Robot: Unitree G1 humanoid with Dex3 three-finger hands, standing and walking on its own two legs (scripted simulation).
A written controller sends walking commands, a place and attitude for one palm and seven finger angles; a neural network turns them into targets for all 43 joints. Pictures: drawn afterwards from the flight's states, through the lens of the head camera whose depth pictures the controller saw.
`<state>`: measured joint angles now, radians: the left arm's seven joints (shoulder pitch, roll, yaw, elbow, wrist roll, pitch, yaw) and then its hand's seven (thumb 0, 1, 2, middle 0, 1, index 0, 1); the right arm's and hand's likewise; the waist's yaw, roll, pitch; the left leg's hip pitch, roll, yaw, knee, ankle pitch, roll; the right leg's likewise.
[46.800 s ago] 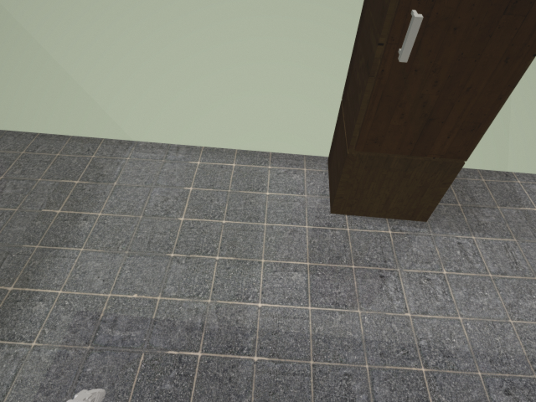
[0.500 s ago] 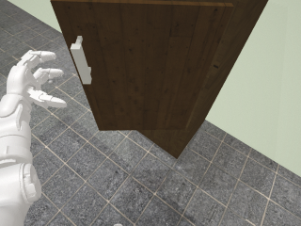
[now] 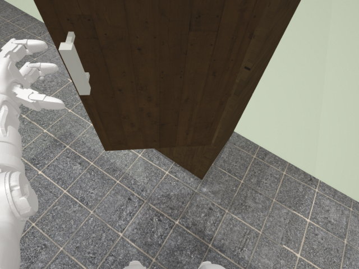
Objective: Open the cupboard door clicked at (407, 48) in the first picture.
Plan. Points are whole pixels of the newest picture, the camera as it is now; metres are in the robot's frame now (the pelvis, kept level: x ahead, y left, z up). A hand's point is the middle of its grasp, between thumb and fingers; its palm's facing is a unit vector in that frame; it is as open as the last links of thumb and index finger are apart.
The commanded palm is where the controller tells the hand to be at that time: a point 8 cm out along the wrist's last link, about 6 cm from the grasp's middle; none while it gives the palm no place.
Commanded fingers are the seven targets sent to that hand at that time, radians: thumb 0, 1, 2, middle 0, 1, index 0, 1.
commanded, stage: move the hooked fingers beside the handle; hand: left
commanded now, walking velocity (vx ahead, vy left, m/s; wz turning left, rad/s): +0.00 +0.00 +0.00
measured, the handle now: (78, 64) +0.53 +0.20 +0.13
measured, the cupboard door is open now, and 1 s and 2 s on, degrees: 40 40 40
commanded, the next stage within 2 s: slide the fingers in behind the handle in 0.64 s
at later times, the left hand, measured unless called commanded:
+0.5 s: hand (43, 82) +0.48 +0.26 +0.13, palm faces +0.04 -1.00 +0.01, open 14.0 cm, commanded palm +0.46 +0.31 +0.13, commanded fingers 0.00 -0.50 0.30 -0.30 -1.20 -0.30 -1.20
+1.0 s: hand (52, 83) +0.48 +0.24 +0.12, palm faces +0.03 -1.00 +0.02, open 14.0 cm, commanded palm +0.45 +0.28 +0.13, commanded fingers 0.00 -0.50 0.30 -0.30 -1.20 -0.30 -1.20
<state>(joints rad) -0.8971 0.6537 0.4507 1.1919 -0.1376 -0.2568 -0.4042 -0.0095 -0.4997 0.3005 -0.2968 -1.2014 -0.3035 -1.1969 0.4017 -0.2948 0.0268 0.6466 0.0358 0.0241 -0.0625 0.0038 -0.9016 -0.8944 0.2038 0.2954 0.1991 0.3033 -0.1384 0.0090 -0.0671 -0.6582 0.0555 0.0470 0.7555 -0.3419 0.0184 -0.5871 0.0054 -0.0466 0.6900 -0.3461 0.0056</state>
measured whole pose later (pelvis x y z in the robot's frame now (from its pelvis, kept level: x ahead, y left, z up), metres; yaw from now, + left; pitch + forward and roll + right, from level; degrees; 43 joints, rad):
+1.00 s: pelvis +0.00 +0.00 +0.00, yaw +0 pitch +14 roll -2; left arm -0.87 0.58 0.41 1.14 -0.14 -0.25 -0.36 -0.01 -0.50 0.30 -0.30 -1.20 -0.30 -1.20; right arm 0.40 -0.29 0.03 0.63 0.03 0.04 -0.05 0.00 -0.90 -0.89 0.20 0.30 0.20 0.30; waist -0.13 0.01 -0.08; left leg -0.66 0.05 0.04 0.78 -0.36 0.02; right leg -0.59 0.00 -0.05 0.71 -0.36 0.01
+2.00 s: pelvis +0.00 +0.00 +0.00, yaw +0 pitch +12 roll -2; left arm -0.86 0.43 0.34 1.08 -0.13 -0.27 -0.21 -0.01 -0.50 0.30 -0.30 -1.20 -0.30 -1.20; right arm 0.40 -0.26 0.02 0.65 0.03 0.02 -0.02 0.00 -0.90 -0.89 0.20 0.30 0.20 0.30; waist -0.12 0.02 -0.08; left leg -0.64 0.06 0.04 0.78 -0.36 0.01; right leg -0.57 0.01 -0.04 0.72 -0.36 0.00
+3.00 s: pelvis +0.00 -0.01 +0.00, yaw +0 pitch +12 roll -2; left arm -0.85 0.41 0.33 1.08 -0.13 -0.28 -0.18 0.01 0.58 0.77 -0.37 -1.32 -0.38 -1.31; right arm 0.40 -0.26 0.01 0.65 0.03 0.02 -0.02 0.00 -0.90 -0.89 0.20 0.30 0.20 0.30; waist -0.12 0.03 -0.08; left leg -0.63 0.06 0.04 0.77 -0.35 0.01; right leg -0.57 0.01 -0.04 0.72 -0.36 0.00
